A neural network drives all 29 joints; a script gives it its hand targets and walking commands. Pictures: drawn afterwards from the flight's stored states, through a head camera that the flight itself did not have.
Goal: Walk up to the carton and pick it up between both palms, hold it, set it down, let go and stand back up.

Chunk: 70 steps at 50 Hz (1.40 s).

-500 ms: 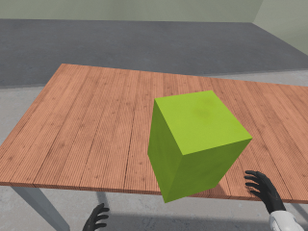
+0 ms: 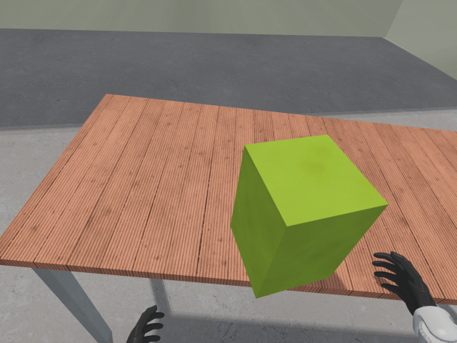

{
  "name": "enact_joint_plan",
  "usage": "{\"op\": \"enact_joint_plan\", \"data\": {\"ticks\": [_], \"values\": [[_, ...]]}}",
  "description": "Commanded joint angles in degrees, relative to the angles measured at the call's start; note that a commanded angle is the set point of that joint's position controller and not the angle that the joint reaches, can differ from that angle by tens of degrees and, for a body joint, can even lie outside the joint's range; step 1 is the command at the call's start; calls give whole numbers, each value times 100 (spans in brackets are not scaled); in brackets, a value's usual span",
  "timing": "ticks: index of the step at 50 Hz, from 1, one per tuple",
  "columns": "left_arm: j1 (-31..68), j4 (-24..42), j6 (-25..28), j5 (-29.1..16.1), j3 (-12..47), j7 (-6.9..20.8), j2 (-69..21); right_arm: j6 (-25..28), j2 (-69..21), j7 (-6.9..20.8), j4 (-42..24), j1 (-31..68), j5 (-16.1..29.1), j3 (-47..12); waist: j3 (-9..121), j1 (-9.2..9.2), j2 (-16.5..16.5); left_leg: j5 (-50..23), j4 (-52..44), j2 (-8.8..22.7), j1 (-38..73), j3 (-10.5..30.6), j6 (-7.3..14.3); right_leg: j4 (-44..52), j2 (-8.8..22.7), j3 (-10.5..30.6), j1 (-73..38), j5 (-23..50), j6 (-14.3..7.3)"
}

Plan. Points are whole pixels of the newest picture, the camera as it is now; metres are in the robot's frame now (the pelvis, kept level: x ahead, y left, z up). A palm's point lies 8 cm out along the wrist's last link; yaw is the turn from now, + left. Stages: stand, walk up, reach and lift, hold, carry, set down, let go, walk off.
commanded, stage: set down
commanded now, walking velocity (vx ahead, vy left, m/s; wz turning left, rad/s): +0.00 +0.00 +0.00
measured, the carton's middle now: (291, 217) +0.32 -0.10 +0.07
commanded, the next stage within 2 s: let go in 0.38 s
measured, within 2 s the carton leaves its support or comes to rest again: neither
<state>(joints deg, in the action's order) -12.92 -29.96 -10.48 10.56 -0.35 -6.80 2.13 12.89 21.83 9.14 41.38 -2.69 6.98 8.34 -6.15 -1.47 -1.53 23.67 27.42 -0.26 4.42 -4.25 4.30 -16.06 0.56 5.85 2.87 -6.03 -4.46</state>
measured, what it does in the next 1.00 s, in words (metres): shifts its weight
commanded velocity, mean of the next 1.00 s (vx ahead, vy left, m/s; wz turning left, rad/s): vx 0.00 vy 0.00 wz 0.00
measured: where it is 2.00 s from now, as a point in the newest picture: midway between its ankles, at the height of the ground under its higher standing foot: outside the picture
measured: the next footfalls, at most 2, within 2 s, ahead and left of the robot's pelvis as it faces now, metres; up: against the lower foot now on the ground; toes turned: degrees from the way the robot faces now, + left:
left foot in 1.16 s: -0.10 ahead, -0.08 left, +0.00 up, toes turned +2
right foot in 1.46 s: -0.09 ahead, -0.30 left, +0.00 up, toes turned +0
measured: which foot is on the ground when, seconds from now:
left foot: down 0.00-1.00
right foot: down 0.00-1.00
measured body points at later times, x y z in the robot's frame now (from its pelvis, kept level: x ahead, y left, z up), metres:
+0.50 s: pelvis -0.03 -0.06 +0.00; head -0.06 -0.05 +0.45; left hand +0.13 +0.13 -0.10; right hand +0.19 -0.32 +0.00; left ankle -0.08 +0.03 -0.74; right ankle +0.06 -0.22 -0.73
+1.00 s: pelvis -0.08 -0.17 -0.01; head -0.10 -0.17 +0.44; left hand +0.07 +0.06 -0.09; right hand +0.20 -0.33 +0.00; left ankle -0.08 +0.03 -0.73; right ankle +0.06 -0.22 -0.74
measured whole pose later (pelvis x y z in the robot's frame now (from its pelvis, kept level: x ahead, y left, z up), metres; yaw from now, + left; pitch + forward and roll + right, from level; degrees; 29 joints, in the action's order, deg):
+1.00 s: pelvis -0.08 -0.17 -0.01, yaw +6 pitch -16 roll +2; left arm -8.9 -30.0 -12.6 6.7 -4.0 1.1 7.2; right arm 6.2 10.0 0.8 23.4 -1.3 -2.4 -1.9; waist -13.6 0.4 -2.1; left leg 18.3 27.6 4.9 4.0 2.9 -1.8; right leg -27.0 -1.7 -4.1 5.8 -6.3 -4.1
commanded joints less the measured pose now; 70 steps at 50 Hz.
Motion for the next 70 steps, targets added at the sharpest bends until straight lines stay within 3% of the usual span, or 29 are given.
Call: {"op": "enact_joint_plan", "data": {"ticks": [1,5,15,21,22,25,33,39,43,46,47,48,49,50,51,52,53,54,56,57,58,59,60,63,64,66,68,69,70], "values": [[493,1123,275,51,87,-59,-189,-649,342,165,698,-1,-231,-447,-306,333,1776,-4607,-1087,1031,-1607,874,-1428,-281,-204,-314,-727,387,-158],[568,1175,273,3,88,-23,-203,-660,301,143,696,-27,-367,-448,-529,90,1791,-4356,-1171,1020,-1772,895,-1344,-366,-191,-324,-748,469,-168],[570,1121,343,7,-88,54,-28,-642,-48,12,538,-390,-514,-603,-455,102,1726,-2681,-1395,683,-2449,603,-1041,-817,-177,-561,-1488,575,-1],[696,1224,242,-162,-21,221,109,-732,-299,-190,196,-632,-714,-715,-905,-278,1514,-724,-1653,484,-3182,436,-709,-1198,-242,-739,-2086,396,78],[583,1184,206,-37,-140,258,124,-770,-292,-228,120,-606,-650,-804,-1003,-140,1437,-557,-1729,485,-3304,362,-650,-1212,-250,-727,-2193,387,131],[715,1193,165,-98,-163,290,211,-898,-354,-323,-128,-727,-799,-835,-1339,-239,1461,167,-1999,473,-3843,259,-579,-1309,-245,-801,-2478,37,199],[582,903,42,1,-280,556,525,-1150,-411,-579,-647,-952,-899,-902,-1696,-47,663,329,-1991,335,-3824,-17,-458,-1144,-307,-871,-2434,-506,302],[985,1078,-118,-30,-520,794,1049,-1388,-608,-884,-991,-889,-1047,-1001,-1419,-20,-68,-45,-1276,-18,-2722,-353,-564,-100,204,-198,-1741,-1929,402],[1228,1192,-138,-77,-721,788,1333,-1365,-518,-969,-1049,-710,-1083,-843,-992,25,-165,-78,-936,-100,-2086,-399,-559,346,408,145,-1240,-2783,411],[1418,1374,-104,-203,-705,686,1412,-1314,-338,-935,-1137,-500,-1121,-566,-717,-229,19,165,-948,-34,-2138,-336,-474,321,372,308,-1257,-2942,441],[1408,1339,-104,-229,-689,660,1472,-1284,-364,-896,-1149,-530,-1131,-576,-675,-156,133,183,-956,24,-2461,-352,-431,106,331,284,-1452,-2873,394],[183,189,489,-1103,-506,835,1597,-1435,-19,-900,-1216,-612,-1034,-639,-970,436,490,656,469,-318,-1824,-189,-467,969,572,542,2279,-2946,430],[227,-122,665,-1044,-682,789,2163,-1479,-198,-883,-1323,-1156,-862,-542,-930,238,-614,786,2208,-430,-1255,-458,-335,1418,846,591,3345,-3255,232],[395,-225,702,-1034,-608,781,1940,-1473,-173,-762,-1183,-1508,-800,-482,-883,58,-647,399,2830,-270,-929,-187,-243,1620,889,809,3944,-3528,-114],[881,-232,774,-966,-586,772,1997,-1449,-291,-672,-1062,-2007,-728,-568,-150,-203,-501,395,3256,-423,-826,-252,-134,1376,750,693,3489,-2864,-200],[1139,-231,855,-1012,-557,812,1918,-1434,-449,-678,-1208,-1922,-683,-626,220,-294,-515,455,2722,-114,-1050,293,-72,1008,710,630,3255,-2340,-307],[899,-329,871,-964,-545,811,1813,-1426,-278,-730,-1107,-2118,-757,-581,905,-231,-385,596,2625,-391,-936,-41,-11,919,633,548,2954,-2509,-188],[1183,-371,887,-936,-509,814,1797,-1444,-332,-790,-1092,-2469,-722,-588,920,-441,-705,515,2031,-50,-853,354,153,619,587,490,2867,-2201,-48],[1468,-483,851,-997,-481,901,1610,-1404,-438,-843,-1134,-2302,-704,-667,1088,-506,-177,96,-644,8,-841,84,358,-94,-42,29,2140,-1883,349],[1381,-504,845,-1043,-406,917,1292,-1337,-348,-908,-1290,-2064,-851,-684,1011,-427,727,91,-1351,691,-889,1056,497,-1223,-391,-25,2588,-1765,526],[817,-715,809,-1087,-400,911,938,-1398,-44,-958,-1463,-1536,-912,-600,775,-151,2411,491,-1405,1663,-1401,2227,600,-3584,-1119,-436,3552,-2224,548],[899,-789,841,-892,-555,892,1344,-1383,52,-1013,-1723,-1174,-997,-598,175,-48,2140,-441,-1935,2205,-2579,2375,864,-4430,-957,95,3634,-2184,494],[1021,-646,827,-783,-571,955,1539,-1299,465,-1166,-1973,-991,-990,-434,156,58,2293,-467,-2159,2561,-3412,2764,1415,-5889,-721,345,3205,-2220,483],[455,-1408,888,-866,-605,1023,1627,-1123,-409,-1160,-2174,132,-854,-605,613,670,1329,-3421,-914,1685,-2301,1031,931,-5981,-493,28,3126,-1245,611],[507,-1518,910,-850,-586,984,1600,-1132,-632,-1136,-2224,87,-775,-669,638,626,844,-3692,-785,1410,-2028,689,723,-5288,-526,-260,3185,-1308,615],[286,-1609,862,-933,-459,990,1459,-1151,-503,-1114,-2355,276,-823,-603,684,624,1589,-3409,-473,1179,-1718,431,418,-4178,-311,-595,2745,-1509,798],[848,-1435,913,-994,-278,973,1232,-1263,-490,-1063,-1858,-893,-786,-565,619,44,1380,-3225,-237,1044,-1479,773,382,-2710,-219,-1001,2473,-2058,791],[1207,-1350,931,-981,-210,1007,1119,-1272,-240,-1053,-1644,-1187,-821,-480,659,-61,1416,-3207,-268,1096,-1530,937,474,-2221,-290,-1103,2141,-2309,719],[816,-1388,934,-955,-221,975,1194,-1290,-23,-1015,-1451,-1226,-790,-406,719,98,1329,-3297,-77,1162,-1449,989,452,-1464,-239,-1042,1734,-1910,611]]}}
